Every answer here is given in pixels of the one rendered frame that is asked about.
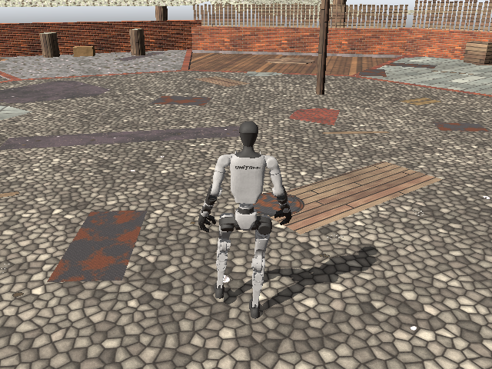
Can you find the robot right upper arm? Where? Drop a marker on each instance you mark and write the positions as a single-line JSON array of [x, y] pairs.
[[275, 173]]

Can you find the robot left hand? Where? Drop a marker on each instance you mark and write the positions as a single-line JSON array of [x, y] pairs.
[[202, 220]]

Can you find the robot left thigh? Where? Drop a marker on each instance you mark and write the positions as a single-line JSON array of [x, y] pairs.
[[226, 226]]

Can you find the humanoid robot head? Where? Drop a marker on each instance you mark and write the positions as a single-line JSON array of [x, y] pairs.
[[248, 134]]

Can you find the right robot forearm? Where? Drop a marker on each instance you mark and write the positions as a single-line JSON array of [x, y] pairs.
[[283, 202]]

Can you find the robot left upper arm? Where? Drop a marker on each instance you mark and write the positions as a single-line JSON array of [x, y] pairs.
[[222, 162]]

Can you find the left robot forearm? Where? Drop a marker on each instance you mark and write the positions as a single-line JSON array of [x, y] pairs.
[[208, 203]]

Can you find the robot right hand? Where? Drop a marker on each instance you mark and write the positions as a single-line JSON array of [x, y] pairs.
[[282, 214]]

